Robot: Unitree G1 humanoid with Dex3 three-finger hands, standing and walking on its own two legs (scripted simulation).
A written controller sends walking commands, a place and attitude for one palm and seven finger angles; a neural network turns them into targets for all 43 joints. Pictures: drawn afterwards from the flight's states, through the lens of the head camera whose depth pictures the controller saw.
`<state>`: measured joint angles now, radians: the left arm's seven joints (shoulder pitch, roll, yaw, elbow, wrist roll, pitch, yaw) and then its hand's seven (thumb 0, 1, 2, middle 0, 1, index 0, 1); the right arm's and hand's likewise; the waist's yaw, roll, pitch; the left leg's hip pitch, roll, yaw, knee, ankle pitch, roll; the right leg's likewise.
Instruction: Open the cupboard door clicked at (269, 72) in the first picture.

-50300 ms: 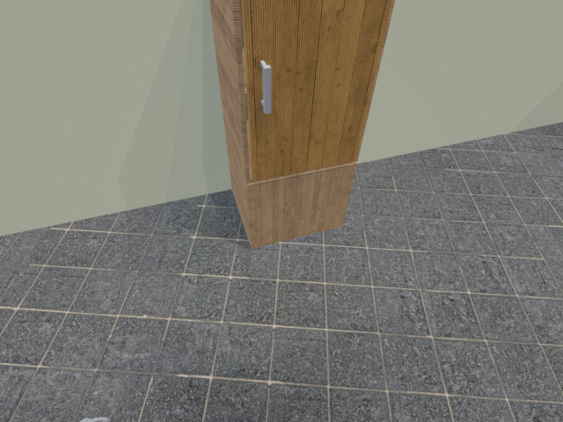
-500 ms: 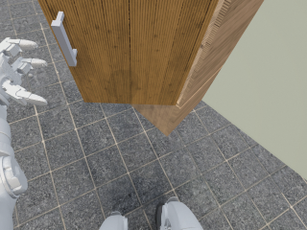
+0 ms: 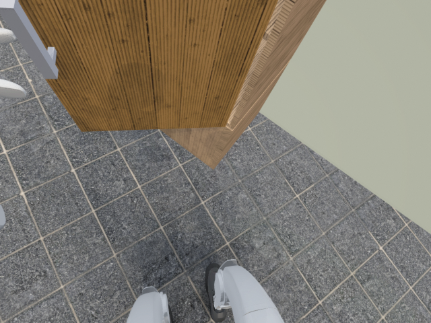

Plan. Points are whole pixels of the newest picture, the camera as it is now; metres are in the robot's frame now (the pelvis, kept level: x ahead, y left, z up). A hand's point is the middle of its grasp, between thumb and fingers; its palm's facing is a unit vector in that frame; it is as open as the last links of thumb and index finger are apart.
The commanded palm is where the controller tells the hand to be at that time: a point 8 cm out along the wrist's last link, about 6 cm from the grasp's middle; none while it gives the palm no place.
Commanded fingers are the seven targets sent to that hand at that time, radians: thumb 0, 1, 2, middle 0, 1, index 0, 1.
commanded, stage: move the hooked fingers beside the handle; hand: left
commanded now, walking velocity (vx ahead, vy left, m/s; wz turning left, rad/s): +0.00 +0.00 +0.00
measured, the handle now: (34, 34) +0.57 +0.21 +0.09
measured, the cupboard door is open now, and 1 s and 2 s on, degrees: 43 43 43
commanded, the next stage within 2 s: slide the fingers in behind the handle in 0.74 s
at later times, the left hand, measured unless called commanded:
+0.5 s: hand out of the picture +0.53 +0.27 +0.08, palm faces -0.03 -1.00 -0.01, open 14.0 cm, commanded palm +0.51 +0.30 +0.08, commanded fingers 0.00 -0.50 0.30 -0.30 -1.20 -0.30 -1.20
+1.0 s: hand out of the picture +0.51 +0.26 +0.08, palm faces -0.04 -1.00 -0.01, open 14.0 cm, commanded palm +0.50 +0.29 +0.08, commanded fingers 0.00 -0.50 0.30 -0.30 -1.20 -0.30 -1.20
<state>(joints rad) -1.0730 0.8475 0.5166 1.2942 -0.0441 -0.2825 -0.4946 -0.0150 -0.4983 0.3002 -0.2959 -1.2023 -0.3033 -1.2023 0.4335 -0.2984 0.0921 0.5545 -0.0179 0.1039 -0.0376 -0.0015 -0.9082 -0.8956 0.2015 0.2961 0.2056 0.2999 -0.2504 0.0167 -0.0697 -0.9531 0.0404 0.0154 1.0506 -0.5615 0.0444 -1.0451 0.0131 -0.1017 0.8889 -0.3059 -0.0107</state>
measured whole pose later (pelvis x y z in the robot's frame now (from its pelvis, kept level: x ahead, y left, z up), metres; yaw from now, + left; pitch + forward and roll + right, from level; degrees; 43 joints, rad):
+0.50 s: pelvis +0.02 +0.00 +0.01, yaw +0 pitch +25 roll -5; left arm -0.91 0.72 0.49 1.18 -0.10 -0.30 -0.49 -0.01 -0.50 0.30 -0.30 -1.20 -0.30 -1.20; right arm 0.41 -0.29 0.06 0.55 -0.01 0.13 -0.01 0.00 -0.91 -0.90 0.20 0.30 0.21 0.30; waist -0.19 0.02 -0.10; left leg -0.85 0.04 0.00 0.99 -0.57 0.04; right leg -0.95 0.02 -0.10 0.84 -0.33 -0.01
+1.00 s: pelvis +0.00 +0.00 +0.00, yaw +0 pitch +25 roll -4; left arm -0.98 0.75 0.47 1.23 -0.10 -0.32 -0.50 -0.01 -0.50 0.30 -0.30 -1.20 -0.30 -1.20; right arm 0.40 -0.29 0.08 0.57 -0.01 0.12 -0.02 0.00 -0.91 -0.90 0.20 0.30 0.21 0.30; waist -0.20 0.01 -0.08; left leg -0.91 0.03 -0.01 1.04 -0.56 0.04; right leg -1.00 0.02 -0.10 0.88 -0.31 -0.02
